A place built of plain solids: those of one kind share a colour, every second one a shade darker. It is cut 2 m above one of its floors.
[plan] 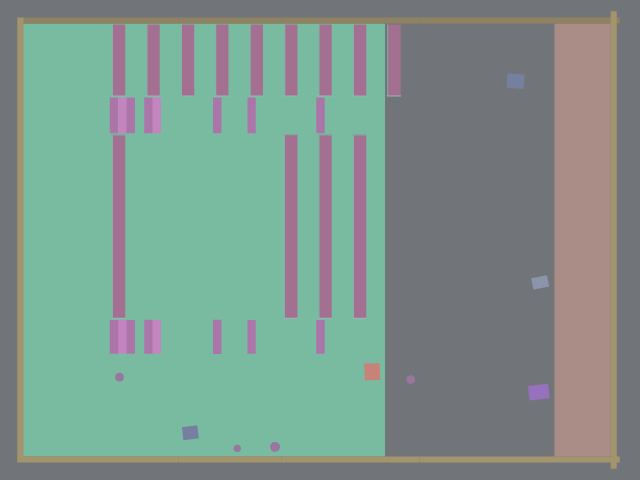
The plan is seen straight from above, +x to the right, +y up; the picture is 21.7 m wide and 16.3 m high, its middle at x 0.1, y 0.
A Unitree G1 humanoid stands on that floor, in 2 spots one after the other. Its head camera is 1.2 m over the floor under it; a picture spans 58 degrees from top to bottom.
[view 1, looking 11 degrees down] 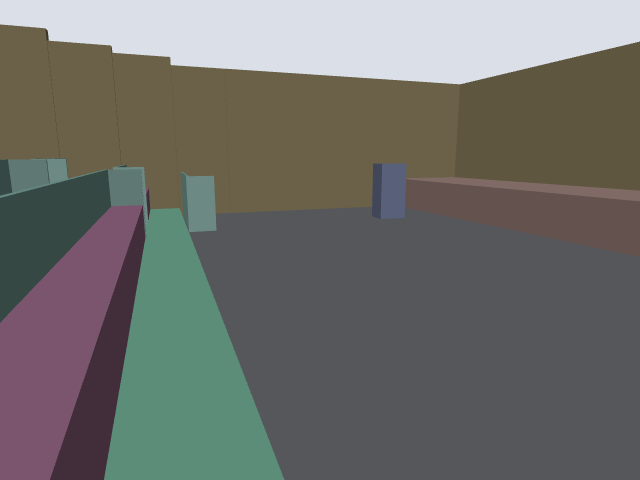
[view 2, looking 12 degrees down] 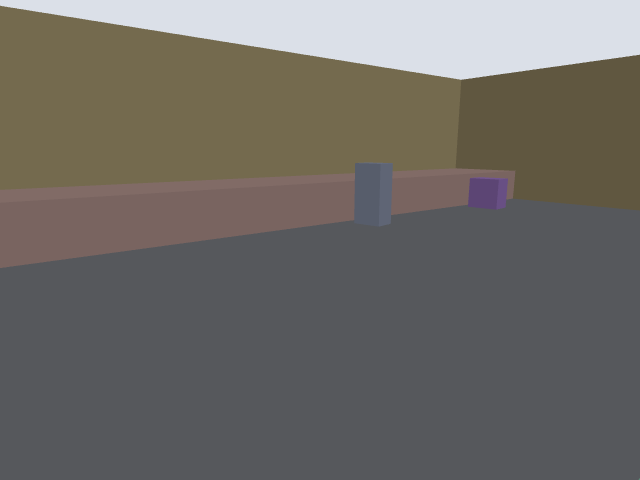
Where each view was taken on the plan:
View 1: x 1.95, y -3.26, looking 70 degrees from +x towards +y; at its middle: ground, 7.16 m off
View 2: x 1.95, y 4.19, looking -38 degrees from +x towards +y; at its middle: ground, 6.57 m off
